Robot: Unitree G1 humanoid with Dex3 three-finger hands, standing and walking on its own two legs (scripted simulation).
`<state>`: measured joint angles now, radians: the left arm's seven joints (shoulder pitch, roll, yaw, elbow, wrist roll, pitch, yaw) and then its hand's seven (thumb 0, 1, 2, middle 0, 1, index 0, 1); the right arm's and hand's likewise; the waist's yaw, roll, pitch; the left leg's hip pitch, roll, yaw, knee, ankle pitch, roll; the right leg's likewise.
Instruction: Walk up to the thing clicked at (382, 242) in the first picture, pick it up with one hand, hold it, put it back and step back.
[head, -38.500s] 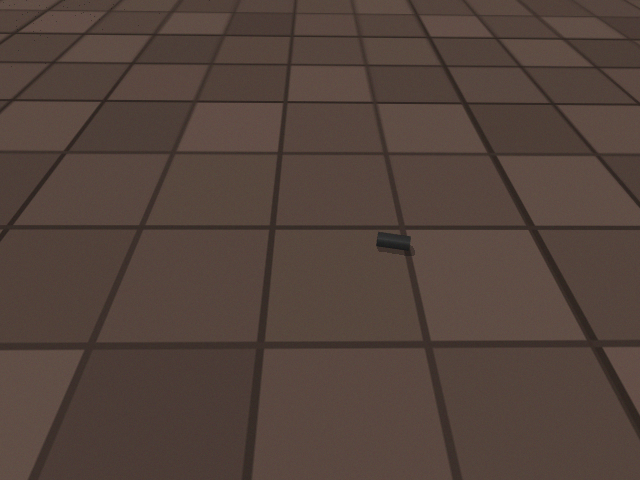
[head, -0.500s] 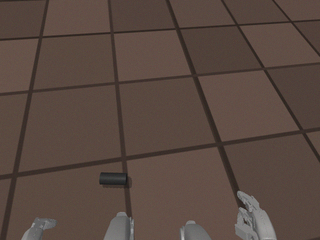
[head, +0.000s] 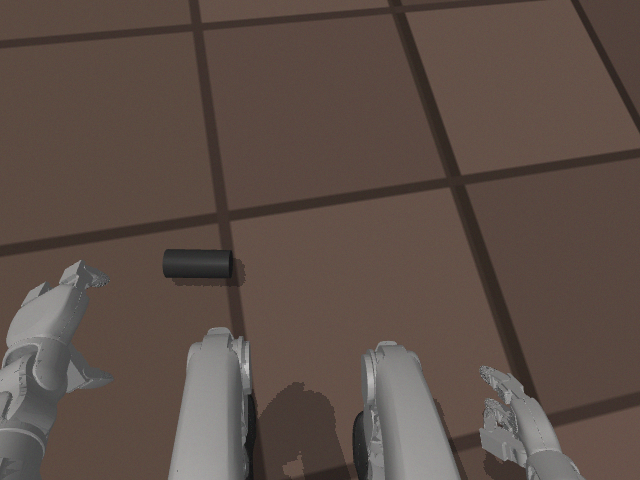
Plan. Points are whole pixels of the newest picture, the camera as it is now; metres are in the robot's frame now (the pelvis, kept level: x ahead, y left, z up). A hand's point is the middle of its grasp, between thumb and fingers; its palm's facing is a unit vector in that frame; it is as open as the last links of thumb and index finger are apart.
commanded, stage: rise first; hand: left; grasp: from above
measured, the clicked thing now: (199, 263) +0.48 +0.26 -0.45
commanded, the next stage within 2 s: none
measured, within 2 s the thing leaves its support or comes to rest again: neither
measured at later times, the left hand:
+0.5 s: hand (124, 292) +0.37 +0.32 -0.25, palm faces -0.47 -0.15 -0.87, open 14.3 cm
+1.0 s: hand (140, 275) +0.42 +0.32 -0.30, palm faces -0.44 -0.03 -0.90, open 14.3 cm
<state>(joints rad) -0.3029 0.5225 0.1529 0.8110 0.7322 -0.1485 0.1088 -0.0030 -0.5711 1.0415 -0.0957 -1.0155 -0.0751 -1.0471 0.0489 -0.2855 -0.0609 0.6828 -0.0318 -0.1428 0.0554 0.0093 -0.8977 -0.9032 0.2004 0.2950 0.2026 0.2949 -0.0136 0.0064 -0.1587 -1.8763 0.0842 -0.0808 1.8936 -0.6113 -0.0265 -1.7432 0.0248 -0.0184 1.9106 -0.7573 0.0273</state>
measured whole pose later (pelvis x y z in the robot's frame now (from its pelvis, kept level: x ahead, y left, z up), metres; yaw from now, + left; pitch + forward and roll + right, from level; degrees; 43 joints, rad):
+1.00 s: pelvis -0.02 +0.00 -0.15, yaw -7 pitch +31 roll -8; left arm -0.80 0.83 0.18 1.31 1.26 -0.35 0.34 0.00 -0.55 1.02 -0.07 -0.99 -0.07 -1.00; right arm 0.05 -0.25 0.05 0.78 -0.17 0.01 0.11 0.00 -0.91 -0.90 0.20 0.29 0.20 0.29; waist -0.14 -0.05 -0.02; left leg -2.32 0.08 -0.21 2.37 -0.60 -0.04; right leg -2.16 0.09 -0.08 2.35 -0.75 0.05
